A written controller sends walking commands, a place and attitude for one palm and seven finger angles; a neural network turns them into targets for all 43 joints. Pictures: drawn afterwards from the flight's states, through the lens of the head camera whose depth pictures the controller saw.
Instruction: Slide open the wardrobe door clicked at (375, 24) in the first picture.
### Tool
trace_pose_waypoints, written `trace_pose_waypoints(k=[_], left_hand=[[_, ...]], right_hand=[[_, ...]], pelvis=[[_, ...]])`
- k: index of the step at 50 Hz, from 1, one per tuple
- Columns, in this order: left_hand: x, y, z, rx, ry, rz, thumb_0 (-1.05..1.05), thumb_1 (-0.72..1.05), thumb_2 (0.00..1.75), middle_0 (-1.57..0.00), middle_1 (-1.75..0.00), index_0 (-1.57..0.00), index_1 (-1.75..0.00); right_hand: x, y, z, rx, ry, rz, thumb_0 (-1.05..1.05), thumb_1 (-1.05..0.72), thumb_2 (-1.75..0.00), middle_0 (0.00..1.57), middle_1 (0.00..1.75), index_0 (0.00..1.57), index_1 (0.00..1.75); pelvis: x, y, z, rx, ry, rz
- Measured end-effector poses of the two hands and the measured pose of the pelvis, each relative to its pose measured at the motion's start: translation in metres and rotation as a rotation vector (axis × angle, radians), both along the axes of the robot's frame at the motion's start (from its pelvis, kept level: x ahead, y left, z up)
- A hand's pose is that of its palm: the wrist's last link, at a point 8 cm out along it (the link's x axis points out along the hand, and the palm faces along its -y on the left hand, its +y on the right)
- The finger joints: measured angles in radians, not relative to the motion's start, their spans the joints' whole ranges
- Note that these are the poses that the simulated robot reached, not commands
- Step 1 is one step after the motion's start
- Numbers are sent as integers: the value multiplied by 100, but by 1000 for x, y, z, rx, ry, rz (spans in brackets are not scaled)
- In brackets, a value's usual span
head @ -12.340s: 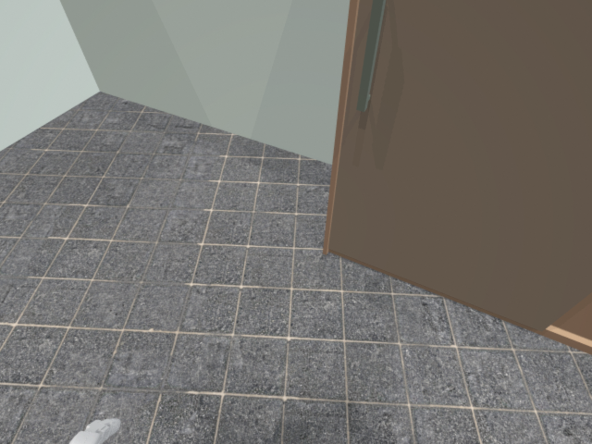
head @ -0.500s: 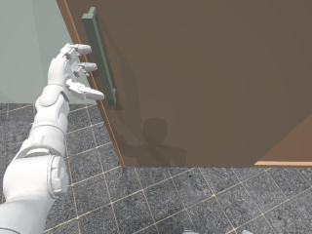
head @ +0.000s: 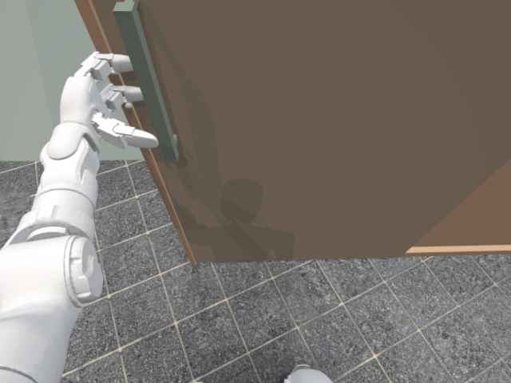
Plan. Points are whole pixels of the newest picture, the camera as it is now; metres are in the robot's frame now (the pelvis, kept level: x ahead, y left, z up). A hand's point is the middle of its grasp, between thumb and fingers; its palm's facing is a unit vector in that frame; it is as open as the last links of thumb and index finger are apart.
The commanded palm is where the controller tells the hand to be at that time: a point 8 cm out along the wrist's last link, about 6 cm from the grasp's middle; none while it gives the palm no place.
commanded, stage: slide the fingers in behind the handle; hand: left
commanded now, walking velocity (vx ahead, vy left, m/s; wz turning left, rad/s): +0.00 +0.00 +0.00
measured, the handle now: (156, 92) +0.54 +0.13 +0.13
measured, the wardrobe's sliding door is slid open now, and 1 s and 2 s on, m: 0.00 0.00 0.00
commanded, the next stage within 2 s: grip the handle and tug to test in 1.64 s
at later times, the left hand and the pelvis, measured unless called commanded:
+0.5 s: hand (147, 110) +0.49 +0.13 +0.14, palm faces -0.05 -1.00 +0.00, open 14.0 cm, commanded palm +0.46 +0.19 +0.14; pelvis +0.01 +0.00 +0.00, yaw +0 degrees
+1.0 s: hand (158, 114) +0.48 +0.11 +0.14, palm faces -0.05 -1.00 -0.01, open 14.0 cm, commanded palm +0.45 +0.17 +0.14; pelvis +0.01 -0.01 +0.00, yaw +0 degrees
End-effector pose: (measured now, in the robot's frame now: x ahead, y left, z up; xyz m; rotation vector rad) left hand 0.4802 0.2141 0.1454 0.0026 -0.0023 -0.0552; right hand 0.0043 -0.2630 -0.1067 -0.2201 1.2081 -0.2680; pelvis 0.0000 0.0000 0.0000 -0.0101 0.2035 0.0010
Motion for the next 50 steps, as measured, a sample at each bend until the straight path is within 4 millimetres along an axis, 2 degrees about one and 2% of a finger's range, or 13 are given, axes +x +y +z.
trace_pose_waypoints(k=[14, 23, 30, 40, 50], left_hand=[[-6, -10, -7, -7, -6, -4, -1, -50, 30, -31, -120, -31, -121], [-6, -26, -4, -2, -15, -5, -1, -50, 30, -30, -120, -30, -120], [-11, -27, -3, 4, -18, 12, -1, -50, 30, -30, -120, -30, -120], [-16, -35, -1, 7, -14, 3, -1, -50, 30, -30, -120, -30, -120], [-19, -45, -1, 4, -13, 4, -1, -50, 30, -30, -120, -30, -120]], right_hand=[[28, 7, 0, 18, -69, 21, 1, -90, -90, 20, 30, 20, 30], [52, 8, 0, 34, -111, 41, 1, -90, -90, 20, 30, 20, 30], [64, 6, 1, 45, -136, 43, 1, -90, -90, 20, 30, 20, 30], [67, 0, 1, 38, -138, 56, 1, -90, -90, 20, 30, 20, 30], [57, -3, 1, 37, -141, 40, 1, -90, -90, 20, 30, 20, 30]], pelvis=[[6, 4, 0, 1, -10, -8], [13, 2, 2, 3, -21, -4], [17, -2, 4, 5, -32, -7], [14, -6, 4, 7, -45, 3], [9, -8, 5, 12, -51, -4]])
